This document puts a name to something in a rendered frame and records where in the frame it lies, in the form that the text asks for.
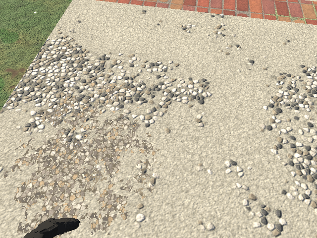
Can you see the robot left hand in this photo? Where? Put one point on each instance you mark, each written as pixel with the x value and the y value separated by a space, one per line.
pixel 52 227

